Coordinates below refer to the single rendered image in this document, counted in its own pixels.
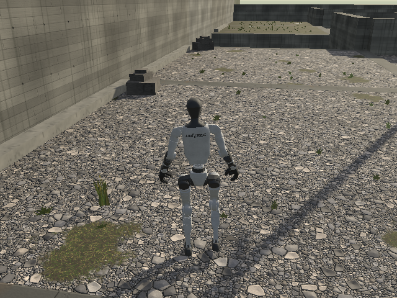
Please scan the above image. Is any robot left thigh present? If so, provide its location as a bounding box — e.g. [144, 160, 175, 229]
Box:
[178, 174, 192, 217]

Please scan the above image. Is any robot right upper arm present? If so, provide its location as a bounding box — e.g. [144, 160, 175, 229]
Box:
[208, 124, 229, 158]

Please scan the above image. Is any robot right forearm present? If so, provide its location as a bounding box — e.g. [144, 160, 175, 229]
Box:
[223, 148, 236, 170]

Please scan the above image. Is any robot right hand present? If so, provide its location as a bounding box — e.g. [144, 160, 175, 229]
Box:
[225, 167, 239, 181]

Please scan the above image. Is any robot left upper arm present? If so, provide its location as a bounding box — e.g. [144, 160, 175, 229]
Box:
[166, 126, 183, 160]

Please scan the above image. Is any robot left hand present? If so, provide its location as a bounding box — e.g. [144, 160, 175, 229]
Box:
[159, 170, 173, 184]

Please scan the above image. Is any robot torso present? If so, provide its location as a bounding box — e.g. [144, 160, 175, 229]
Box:
[182, 121, 211, 186]

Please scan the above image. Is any robot left forearm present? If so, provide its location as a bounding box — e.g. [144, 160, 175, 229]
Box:
[161, 151, 172, 173]

